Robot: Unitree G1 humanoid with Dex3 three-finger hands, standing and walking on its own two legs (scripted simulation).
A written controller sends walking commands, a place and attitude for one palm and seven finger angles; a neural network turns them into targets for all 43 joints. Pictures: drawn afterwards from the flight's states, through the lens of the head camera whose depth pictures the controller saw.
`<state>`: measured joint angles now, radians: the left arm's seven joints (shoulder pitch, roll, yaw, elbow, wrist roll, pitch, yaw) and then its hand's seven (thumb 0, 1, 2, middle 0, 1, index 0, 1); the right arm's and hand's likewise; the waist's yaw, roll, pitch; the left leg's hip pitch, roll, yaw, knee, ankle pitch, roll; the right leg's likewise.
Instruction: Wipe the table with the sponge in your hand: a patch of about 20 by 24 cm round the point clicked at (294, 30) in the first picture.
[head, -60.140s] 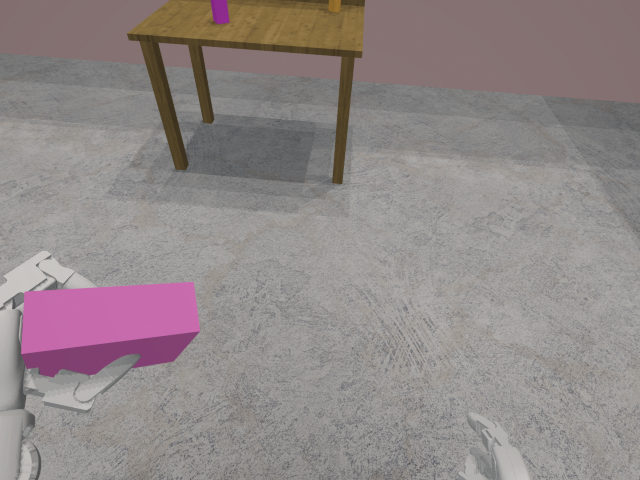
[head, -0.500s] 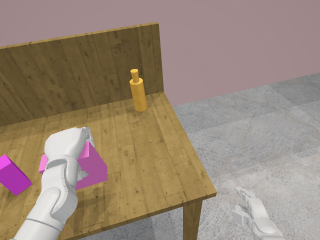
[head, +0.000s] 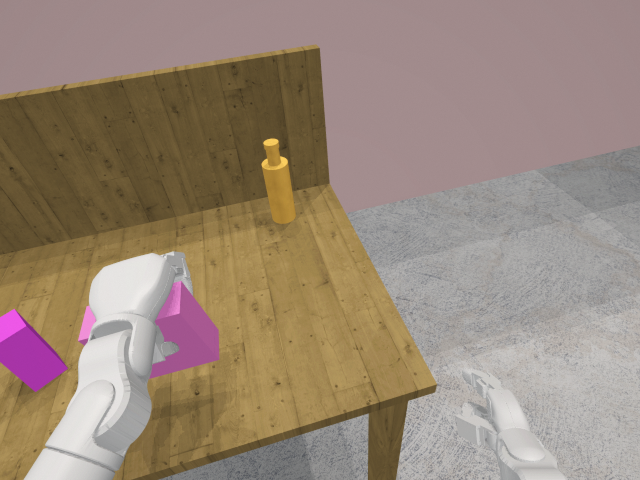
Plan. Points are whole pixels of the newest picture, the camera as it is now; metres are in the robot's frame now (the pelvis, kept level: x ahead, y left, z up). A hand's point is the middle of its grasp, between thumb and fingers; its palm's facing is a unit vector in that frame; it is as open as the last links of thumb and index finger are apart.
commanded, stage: bring the sponge back beside the body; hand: left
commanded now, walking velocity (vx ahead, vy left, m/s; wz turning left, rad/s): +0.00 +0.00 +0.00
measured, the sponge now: (164, 342) +0.26 +0.26 +0.05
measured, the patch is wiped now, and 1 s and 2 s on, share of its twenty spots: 1.00 1.00 1.00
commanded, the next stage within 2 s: step back with the hand held close in 1.40 s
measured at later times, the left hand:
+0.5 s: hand (109, 336) +0.22 +0.28 +0.12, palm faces +0.12 -0.10 -0.99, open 9.1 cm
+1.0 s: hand (78, 386) +0.17 +0.29 +0.11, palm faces +0.07 -0.14 -0.99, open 9.1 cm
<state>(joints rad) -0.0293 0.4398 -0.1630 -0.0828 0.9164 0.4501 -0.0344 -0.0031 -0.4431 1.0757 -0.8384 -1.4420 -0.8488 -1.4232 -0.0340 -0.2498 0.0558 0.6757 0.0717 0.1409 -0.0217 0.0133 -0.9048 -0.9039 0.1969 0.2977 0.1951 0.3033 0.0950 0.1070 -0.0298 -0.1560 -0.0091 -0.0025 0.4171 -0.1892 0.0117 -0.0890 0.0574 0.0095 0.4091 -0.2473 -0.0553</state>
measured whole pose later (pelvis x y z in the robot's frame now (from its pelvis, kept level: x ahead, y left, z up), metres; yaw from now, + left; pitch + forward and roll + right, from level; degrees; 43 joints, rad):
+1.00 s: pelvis -0.02 +0.01 +0.00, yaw +1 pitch -7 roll -1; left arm 0.29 0.50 -0.02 -0.33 0.85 0.42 -0.05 0.00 -0.44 1.08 -0.84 -1.44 -0.85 -1.42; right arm -0.03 -0.26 0.05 0.67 0.06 0.10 -0.04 0.01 -0.90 -0.90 0.20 0.30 0.20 0.30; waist 0.12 0.12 -0.01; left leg -0.16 -0.01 -0.02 0.46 -0.18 0.02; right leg -0.08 0.06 0.00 0.42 -0.23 -0.04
